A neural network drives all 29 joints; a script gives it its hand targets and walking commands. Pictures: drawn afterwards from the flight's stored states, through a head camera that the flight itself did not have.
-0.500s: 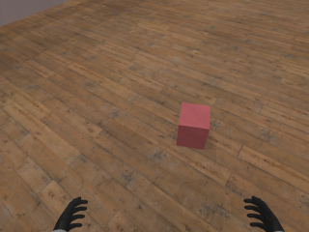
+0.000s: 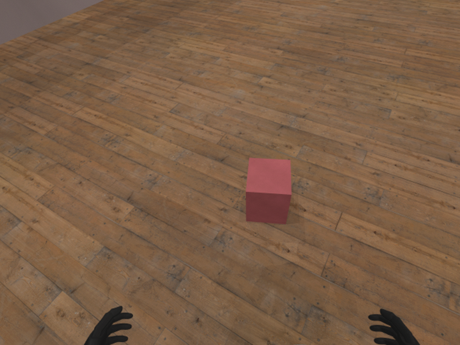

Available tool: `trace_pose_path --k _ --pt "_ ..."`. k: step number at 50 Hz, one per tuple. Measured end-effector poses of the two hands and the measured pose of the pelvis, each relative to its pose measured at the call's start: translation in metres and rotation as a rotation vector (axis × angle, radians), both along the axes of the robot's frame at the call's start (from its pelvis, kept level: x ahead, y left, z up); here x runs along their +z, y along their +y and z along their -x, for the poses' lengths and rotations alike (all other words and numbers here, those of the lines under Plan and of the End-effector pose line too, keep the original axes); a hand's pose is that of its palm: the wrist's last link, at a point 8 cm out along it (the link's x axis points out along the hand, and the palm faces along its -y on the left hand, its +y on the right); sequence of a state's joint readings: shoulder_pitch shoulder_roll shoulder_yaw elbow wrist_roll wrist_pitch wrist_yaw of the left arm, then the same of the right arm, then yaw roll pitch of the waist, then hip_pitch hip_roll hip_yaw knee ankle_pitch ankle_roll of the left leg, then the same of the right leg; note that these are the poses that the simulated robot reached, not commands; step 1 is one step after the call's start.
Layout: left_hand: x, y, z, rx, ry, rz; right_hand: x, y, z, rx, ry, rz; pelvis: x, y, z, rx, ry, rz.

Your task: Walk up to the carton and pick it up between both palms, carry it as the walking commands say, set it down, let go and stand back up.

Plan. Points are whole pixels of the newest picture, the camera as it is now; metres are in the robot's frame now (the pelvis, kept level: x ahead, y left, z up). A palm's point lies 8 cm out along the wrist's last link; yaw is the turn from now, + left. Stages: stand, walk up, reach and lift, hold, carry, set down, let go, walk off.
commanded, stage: walk up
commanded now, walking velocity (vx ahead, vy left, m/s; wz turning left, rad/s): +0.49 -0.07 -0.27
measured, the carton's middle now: (267, 191) +0.90 -0.14 -0.65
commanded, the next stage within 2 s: none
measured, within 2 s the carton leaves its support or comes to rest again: neither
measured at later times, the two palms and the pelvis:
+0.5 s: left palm out of the picture +0.15 +0.24 -0.09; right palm (372, 238) +0.35 -0.28 -0.10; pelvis +0.19 -0.04 +0.00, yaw -5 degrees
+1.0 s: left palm (161, 190) +0.50 +0.21 -0.10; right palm (369, 199) +0.46 -0.32 -0.11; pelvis +0.36 -0.05 -0.01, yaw -6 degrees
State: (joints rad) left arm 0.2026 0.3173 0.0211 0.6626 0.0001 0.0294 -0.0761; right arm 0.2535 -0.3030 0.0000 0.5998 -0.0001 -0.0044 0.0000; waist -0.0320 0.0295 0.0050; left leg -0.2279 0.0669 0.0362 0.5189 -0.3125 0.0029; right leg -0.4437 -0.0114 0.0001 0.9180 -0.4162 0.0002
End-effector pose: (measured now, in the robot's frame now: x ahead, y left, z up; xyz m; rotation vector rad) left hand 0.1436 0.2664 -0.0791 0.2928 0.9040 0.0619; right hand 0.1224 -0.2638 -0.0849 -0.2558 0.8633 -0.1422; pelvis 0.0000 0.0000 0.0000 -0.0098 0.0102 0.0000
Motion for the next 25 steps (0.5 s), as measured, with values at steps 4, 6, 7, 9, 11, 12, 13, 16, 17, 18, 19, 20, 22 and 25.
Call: trace_pose_path --k 4,6,7,9,11,12,13,16,17,18,19,20,22,25 --pt "0.004 -0.03 -0.033 -0.047 -0.007 -0.014 -0.008 -0.028 0.0 -0.047 0.026 -0.017 0.0 -0.025 -0.021 -0.03 0.014 -0.012" --pt "-0.005 -0.044 -0.044 -0.046 -0.021 -0.029 -0.022 -0.043 -0.011 -0.046 0.028 -0.026 -0.012 -0.04 -0.032 -0.042 0.008 -0.036" --pt "-0.01 -0.05 -0.043 -0.031 -0.013 -0.032 -0.028 -0.047 -0.018 -0.037 0.032 -0.032 -0.016 -0.045 -0.037 -0.046 -0.001 -0.036" --pt "-0.011 -0.054 -0.028 0.009 0.043 -0.041 -0.028 -0.05 -0.035 -0.025 0.028 -0.052 -0.013 -0.051 -0.051 -0.057 -0.005 -0.034" --pt "-0.007 -0.05 -0.01 0.056 0.112 -0.064 -0.024 -0.05 -0.055 -0.005 0.027 -0.068 -0.005 -0.055 -0.067 -0.064 -0.004 -0.045" --pt "-0.005 -0.048 -0.002 0.08 0.146 -0.074 -0.022 -0.05 -0.066 0.008 0.029 -0.076 -0.002 -0.056 -0.075 -0.068 -0.003 -0.052" --pt "-0.003 -0.047 0.006 0.102 0.177 -0.082 -0.02 -0.049 -0.076 0.021 0.033 -0.085 0.001 -0.057 -0.083 -0.073 -0.004 -0.059" --pt "0.003 -0.042 0.023 0.159 0.266 -0.101 -0.018 -0.043 -0.107 0.055 0.045 -0.107 0.007 -0.057 -0.108 -0.082 -0.009 -0.077" --pt "0.004 -0.041 0.027 0.175 0.293 -0.105 -0.018 -0.041 -0.118 0.064 0.048 -0.112 0.008 -0.056 -0.116 -0.084 -0.011 -0.081" --pt "0.005 -0.039 0.029 0.189 0.318 -0.108 -0.018 -0.038 -0.13 0.072 0.05 -0.115 0.009 -0.055 -0.125 -0.086 -0.012 -0.082" --pt "0.004 -0.038 0.03 0.2 0.342 -0.109 -0.018 -0.036 -0.142 0.08 0.049 -0.116 0.009 -0.053 -0.133 -0.089 -0.012 -0.082" --pt "0.003 -0.036 0.029 0.21 0.363 -0.109 -0.018 -0.033 -0.155 0.087 0.046 -0.116 0.008 -0.051 -0.142 -0.089 -0.013 -0.08" --pt "-0.001 -0.033 0.022 0.222 0.396 -0.103 -0.017 -0.028 -0.183 0.1 0.035 -0.109 0.006 -0.047 -0.159 -0.091 -0.008 -0.073" --pt "-0.015 -0.026 -0.002 0.227 0.424 -0.082 -0.017 -0.019 -0.226 0.114 0.021 -0.084 -0.002 -0.037 -0.189 -0.091 0.015 -0.056"
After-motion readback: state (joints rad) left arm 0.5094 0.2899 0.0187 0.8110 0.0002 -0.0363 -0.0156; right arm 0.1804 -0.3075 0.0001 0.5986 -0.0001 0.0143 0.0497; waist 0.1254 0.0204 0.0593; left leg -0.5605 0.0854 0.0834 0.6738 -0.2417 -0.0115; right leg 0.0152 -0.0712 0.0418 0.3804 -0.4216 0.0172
